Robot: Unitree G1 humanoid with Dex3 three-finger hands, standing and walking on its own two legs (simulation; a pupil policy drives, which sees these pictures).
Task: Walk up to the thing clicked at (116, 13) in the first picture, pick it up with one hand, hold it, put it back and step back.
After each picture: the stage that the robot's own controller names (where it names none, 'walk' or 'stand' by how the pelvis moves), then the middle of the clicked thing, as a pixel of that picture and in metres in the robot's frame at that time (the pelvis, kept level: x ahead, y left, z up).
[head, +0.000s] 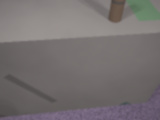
stand; out of the picture +0.80 -0.15 +0.13
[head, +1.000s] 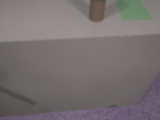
rise first; out of the picture +0.72 -0.03 +0.15
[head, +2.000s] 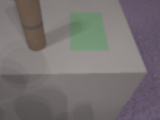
stand; (31, 17) +0.50 +0.21 +0.16
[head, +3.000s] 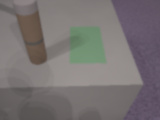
stand; (32, 34) +0.49 +0.20 +0.13
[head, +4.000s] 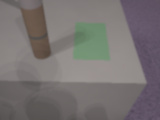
stand; (36, 28) +0.51 +0.19 +0.13
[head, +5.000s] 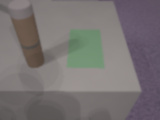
stand; (28, 37) +0.48 +0.21 +0.12
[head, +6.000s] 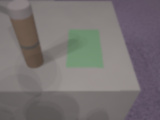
stand; (28, 38) +0.48 +0.22 +0.12
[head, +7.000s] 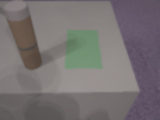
stand; (25, 39) +0.47 +0.22 +0.12
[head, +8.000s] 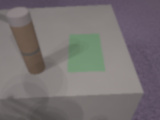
rise first; (28, 44) +0.45 +0.23 +0.13
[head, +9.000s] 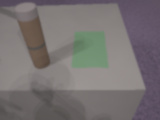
go down; (34, 39) +0.48 +0.23 +0.13
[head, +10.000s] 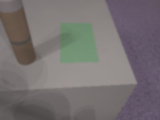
go down; (18, 32) +0.48 +0.21 +0.14
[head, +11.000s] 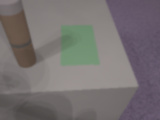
go down; (18, 35) +0.47 +0.22 +0.14
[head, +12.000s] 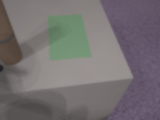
close in; out of the picture +0.46 +0.23 +0.16
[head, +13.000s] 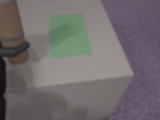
lift; (9, 28) +0.46 +0.21 +0.17
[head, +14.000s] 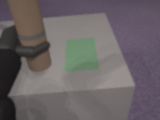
lift; (30, 26) +0.36 +0.15 +0.30
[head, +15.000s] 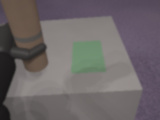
hold; (26, 26) +0.33 +0.15 +0.31
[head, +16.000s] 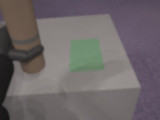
hold; (23, 29) +0.34 +0.16 +0.30
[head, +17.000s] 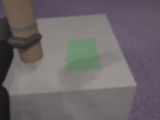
crouch; (22, 18) +0.38 +0.17 +0.31
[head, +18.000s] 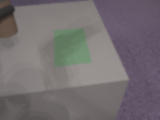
lower; out of the picture +0.47 +0.22 +0.32
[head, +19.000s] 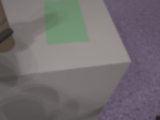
lower; out of the picture +0.49 +0.23 +0.18
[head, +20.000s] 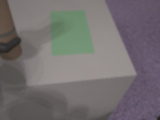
lower; (0, 23) +0.46 +0.23 +0.17
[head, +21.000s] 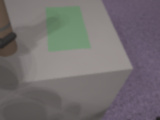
lower; out of the picture +0.48 +0.23 +0.17
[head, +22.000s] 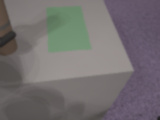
lower; out of the picture +0.48 +0.24 +0.17
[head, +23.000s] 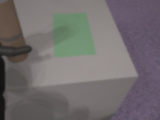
open; (7, 27) +0.45 +0.22 +0.17
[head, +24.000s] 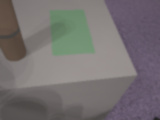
sink last; (4, 24) +0.46 +0.21 +0.17
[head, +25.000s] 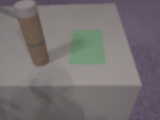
sink last; (34, 36) +0.49 +0.23 +0.14
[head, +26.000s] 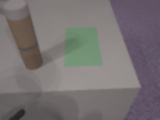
stand; (26, 39) +0.46 +0.22 +0.13
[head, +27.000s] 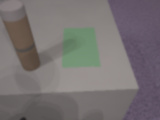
stand; (23, 40) +0.45 +0.23 +0.13
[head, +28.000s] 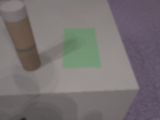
stand; (23, 40) +0.45 +0.23 +0.13
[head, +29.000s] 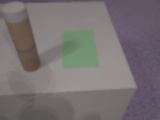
walk; (24, 41) +0.46 +0.22 +0.13
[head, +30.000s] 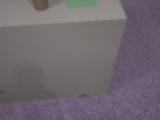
walk; out of the picture +0.75 +0.25 +0.16
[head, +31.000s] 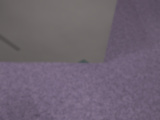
stand; out of the picture +1.16 +0.20 +0.15
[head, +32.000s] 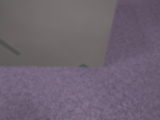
stand; out of the picture +1.14 +0.21 +0.14
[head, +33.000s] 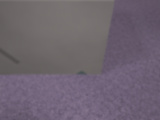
stand; out of the picture +1.14 +0.21 +0.12
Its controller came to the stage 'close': yes
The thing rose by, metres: 0.21
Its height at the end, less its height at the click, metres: +0.00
